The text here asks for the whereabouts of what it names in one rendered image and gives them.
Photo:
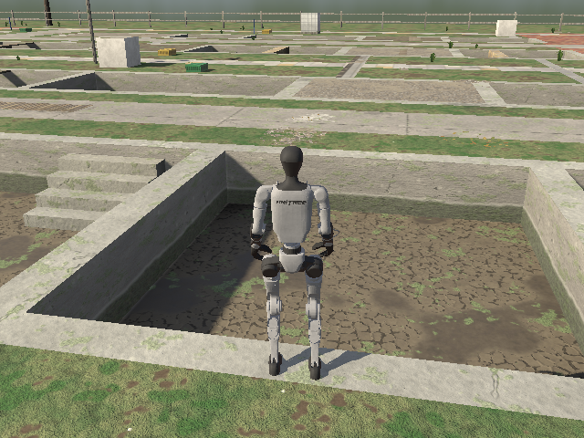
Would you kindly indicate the left robot shin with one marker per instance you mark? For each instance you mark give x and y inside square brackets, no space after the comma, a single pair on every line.
[273,332]

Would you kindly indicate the right robot forearm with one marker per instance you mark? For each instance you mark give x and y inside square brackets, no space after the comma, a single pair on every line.
[328,239]

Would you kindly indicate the right robot upper arm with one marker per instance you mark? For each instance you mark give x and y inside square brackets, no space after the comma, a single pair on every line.
[320,194]

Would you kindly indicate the robot torso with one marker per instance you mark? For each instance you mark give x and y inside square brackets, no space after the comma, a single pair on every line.
[291,218]

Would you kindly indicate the robot right hand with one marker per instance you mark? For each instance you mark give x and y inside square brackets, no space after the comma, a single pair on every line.
[325,253]

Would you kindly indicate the left robot upper arm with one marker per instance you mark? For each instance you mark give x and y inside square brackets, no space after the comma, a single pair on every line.
[262,195]

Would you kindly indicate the robot left hand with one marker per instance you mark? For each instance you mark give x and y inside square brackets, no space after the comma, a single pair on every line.
[264,248]

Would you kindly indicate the left robot forearm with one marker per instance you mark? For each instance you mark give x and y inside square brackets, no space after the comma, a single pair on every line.
[256,240]

